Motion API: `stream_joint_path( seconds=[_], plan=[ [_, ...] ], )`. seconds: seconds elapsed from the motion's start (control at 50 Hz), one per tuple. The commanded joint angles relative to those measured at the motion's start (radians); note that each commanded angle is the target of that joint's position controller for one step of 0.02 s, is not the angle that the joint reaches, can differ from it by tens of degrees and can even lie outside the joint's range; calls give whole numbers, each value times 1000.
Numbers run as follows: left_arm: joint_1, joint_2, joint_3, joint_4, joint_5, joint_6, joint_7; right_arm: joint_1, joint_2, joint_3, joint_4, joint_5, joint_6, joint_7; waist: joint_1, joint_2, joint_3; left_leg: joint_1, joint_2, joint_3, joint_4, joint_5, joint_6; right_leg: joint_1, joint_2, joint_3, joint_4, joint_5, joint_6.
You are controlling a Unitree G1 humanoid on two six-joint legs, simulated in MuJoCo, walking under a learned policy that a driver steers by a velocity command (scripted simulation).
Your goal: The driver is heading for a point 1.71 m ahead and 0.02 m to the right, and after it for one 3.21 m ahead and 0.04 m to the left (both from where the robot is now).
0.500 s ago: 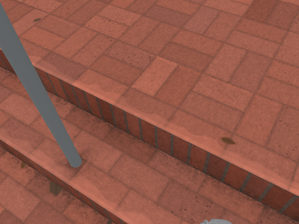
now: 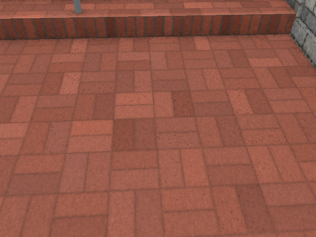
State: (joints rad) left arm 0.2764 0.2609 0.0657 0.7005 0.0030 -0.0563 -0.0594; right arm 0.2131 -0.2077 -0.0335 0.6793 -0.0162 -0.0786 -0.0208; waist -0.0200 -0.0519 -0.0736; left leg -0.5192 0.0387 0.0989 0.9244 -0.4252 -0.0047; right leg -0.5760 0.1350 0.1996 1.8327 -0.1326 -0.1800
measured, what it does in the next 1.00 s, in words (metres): climbs: right foot 0.15 m higher, then left foot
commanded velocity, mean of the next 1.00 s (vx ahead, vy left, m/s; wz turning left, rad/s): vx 0.38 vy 0.00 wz -0.08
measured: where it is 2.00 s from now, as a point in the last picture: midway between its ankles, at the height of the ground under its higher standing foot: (128, 91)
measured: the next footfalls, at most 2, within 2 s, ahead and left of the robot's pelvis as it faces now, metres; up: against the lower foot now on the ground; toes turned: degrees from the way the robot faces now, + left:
right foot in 0.28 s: +0.34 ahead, -0.10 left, +0.15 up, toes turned -15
left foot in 0.84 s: +0.40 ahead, +0.16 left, +0.15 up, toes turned +0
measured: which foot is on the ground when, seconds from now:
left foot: down 0.00-0.28, up 0.30-0.82, down 0.84-1.00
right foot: up 0.00-0.26, down 0.28-0.82, up 0.84-1.00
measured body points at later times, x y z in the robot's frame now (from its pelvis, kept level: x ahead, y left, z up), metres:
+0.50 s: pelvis +0.25 +0.00 +0.18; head +0.26 -0.02 +0.63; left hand +0.46 +0.19 +0.08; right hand +0.37 -0.29 +0.10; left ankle +0.28 +0.18 -0.38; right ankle +0.30 -0.09 -0.53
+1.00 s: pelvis +0.44 +0.08 +0.20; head +0.44 +0.12 +0.65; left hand +0.65 +0.32 +0.12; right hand +0.43 -0.18 +0.10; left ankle +0.36 +0.16 -0.53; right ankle +0.46 -0.08 -0.44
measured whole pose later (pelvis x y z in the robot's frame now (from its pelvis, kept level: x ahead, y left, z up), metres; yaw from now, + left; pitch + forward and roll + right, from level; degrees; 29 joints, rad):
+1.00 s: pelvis +0.44 +0.08 +0.20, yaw +4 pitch +3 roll -2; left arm 0.11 0.25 0.05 0.68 -0.01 -0.13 -0.03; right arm 0.56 -0.19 -0.05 0.74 0.02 -0.06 0.01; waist -0.08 -0.04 -0.08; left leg -0.17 -0.04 -0.06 0.49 -0.38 0.10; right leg -0.63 -0.01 0.03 1.17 -0.24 0.00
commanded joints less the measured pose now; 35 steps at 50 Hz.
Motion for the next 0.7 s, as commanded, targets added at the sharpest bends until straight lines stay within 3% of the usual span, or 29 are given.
stream_joint_path(
  seconds=[0.02,0.04,0.06,0.08,0.1,0.12,0.14,0.16,0.18,0.2,0.22,0.24,0.26,0.28,0.3,0.32,0.34,0.36,0.38,0.4,0.42,0.46,0.48,0.5,0.52,0.56,0.6,0.66,0.7],
  plan=[
    [10,-215,-105,-169,-35,-12,-29,42,144,37,147,-20,4,33,132,33,187,126,251,-347,-560,81,76,-508,-114,-7,462,-75,-1],
    [9,-199,-106,-179,-63,12,-11,25,110,29,167,-16,9,31,148,40,238,86,244,-213,-574,212,69,-559,-131,-26,426,-122,37],
    [-42,-186,-107,-205,-71,36,5,-2,128,33,184,-13,15,28,160,29,282,39,223,-85,-582,281,32,-596,-165,-51,344,-136,62],
    [-128,-208,-116,-231,-55,57,29,11,114,46,213,-30,19,23,138,52,290,11,194,-19,-620,378,32,-618,-131,-125,411,-120,69],
    [-159,-210,-122,-270,-29,73,42,-3,62,44,210,-23,19,15,158,87,301,-35,197,28,-645,425,29,-598,-150,-147,326,-79,95],
    [-189,-198,-126,-286,-3,73,43,-6,42,51,213,-27,23,1,155,104,274,-15,196,59,-651,486,41,-604,-153,-153,295,-21,113],
    [-234,-173,-123,-328,2,69,38,14,2,44,209,-23,38,-11,160,89,246,-12,178,96,-673,478,39,-575,-187,-171,132,5,128],
    [-300,-135,-116,-348,5,65,40,61,-34,37,206,-16,45,-33,129,84,208,53,162,114,-674,493,46,-548,-198,-219,3,22,149],
    [-351,-123,-127,-373,-12,54,21,59,-145,11,195,-10,50,-56,130,123,146,8,131,174,-759,579,60,-309,-217,-313,-296,-94,149],
    [-435,-87,-114,-392,-16,50,7,168,-212,-10,202,-2,47,-73,78,124,45,60,124,147,-754,742,90,-84,-168,-380,-471,-153,132],
    [-425,-30,-73,-356,-12,53,4,206,-294,-31,200,1,36,-77,79,183,-84,209,157,146,-647,1322,115,47,-69,-476,-467,-247,105],
    [-333,14,-46,-339,-11,64,5,164,-380,-56,167,25,36,-74,129,257,-167,407,208,134,-531,1719,123,29,-77,-449,-511,-295,79],
    [-176,76,-21,-300,-16,75,5,71,-408,-71,126,52,51,-67,186,315,-238,585,242,111,-360,1880,129,35,-61,-376,-638,-345,33],
    [-7,156,12,-250,-14,75,1,31,-387,-77,80,64,52,-63,235,221,-304,568,228,66,-119,1711,112,217,-35,-244,-909,-267,-12],
    [-36,243,41,-230,-25,76,16,84,-211,-47,35,38,31,-48,136,-47,-255,169,49,18,247,727,51,430,-141,228,-1194,-259,-124],
    [-119,274,41,-277,36,75,44,125,-143,-21,8,-8,-2,2,98,-342,-427,-102,-201,-222,801,120,30,579,-379,902,-1523,-362,-317],
    [-132,150,-3,-282,47,55,58,89,-138,-36,-6,0,-27,38,94,-201,-392,-205,-158,-354,1042,137,51,512,-398,896,-1541,-317,-229],
    [-107,79,-24,-238,17,30,50,6,-117,-18,-64,11,-25,37,75,-47,-233,-260,-149,-307,1079,150,65,363,-357,731,-1480,-289,-142],
    [-85,47,-25,-187,-21,13,49,33,-43,8,-68,0,-20,25,13,96,-90,-310,-106,-257,1040,137,69,257,-312,526,-1393,-229,-82],
    [-134,13,-27,-166,-25,-1,48,63,-7,30,-66,-7,-7,13,-40,138,-31,-280,-68,-250,1003,138,65,142,-284,354,-1328,-85,-53],
    [-145,-10,-36,-160,-18,-12,36,100,-7,34,-53,8,9,6,-74,132,-22,-235,-43,-253,926,103,54,104,-249,211,-1290,4,-46],
    [-149,-70,-57,-140,2,-31,35,96,-26,38,-39,28,20,-11,-68,84,21,-199,-32,-267,638,41,22,97,-252,38,-1331,244,-59],
    [-131,-96,-72,-124,13,-41,40,44,-41,38,-52,22,16,-22,-51,93,4,-156,-12,-275,500,71,3,109,-262,23,-1373,312,-58],
    [-120,-83,-72,-113,35,-47,46,30,-56,31,-39,22,16,-29,-42,77,-30,-114,-15,-239,437,133,-14,125,-280,-19,-1398,443,-67],
    [-97,-45,-64,-95,51,-47,55,37,-58,30,-33,20,18,-32,-38,31,-62,-92,-13,-222,399,181,-34,149,-302,-58,-1403,552,-73],
    [-111,29,-42,-102,55,-30,79,22,-61,24,-31,35,28,-28,-22,-37,-86,-106,2,-190,284,270,-51,236,-316,-136,-1414,570,-58],
    [-114,68,-27,-104,38,-7,97,-19,-59,22,-44,42,50,-16,19,-73,-58,-114,22,-137,187,306,-60,265,-322,-170,-1461,384,-40],
    [-94,102,-4,-92,20,23,105,-96,-67,11,-85,42,80,11,75,-100,-16,-112,53,-94,87,199,-56,316,-394,-147,-1486,149,-52],
    [-73,131,14,-78,3,22,102,-76,-80,-2,-92,35,85,31,82,-134,-33,-89,64,-66,36,143,-30,345,-443,-96,-1539,-185,-44]
  ],
)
